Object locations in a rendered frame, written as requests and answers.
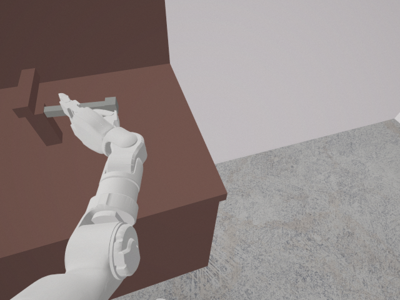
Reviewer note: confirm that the robot left upper arm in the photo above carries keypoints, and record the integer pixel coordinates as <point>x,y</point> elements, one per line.
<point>98,258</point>

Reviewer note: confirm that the tap lever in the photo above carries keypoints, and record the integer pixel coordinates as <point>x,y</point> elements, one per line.
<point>110,104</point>

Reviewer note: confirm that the counter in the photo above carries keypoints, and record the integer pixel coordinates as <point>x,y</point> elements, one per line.
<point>91,50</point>

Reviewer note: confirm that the robot left hand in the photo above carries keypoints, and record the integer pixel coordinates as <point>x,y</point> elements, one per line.
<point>90,126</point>

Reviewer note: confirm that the left robot forearm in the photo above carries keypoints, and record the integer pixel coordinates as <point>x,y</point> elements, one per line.
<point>117,194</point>

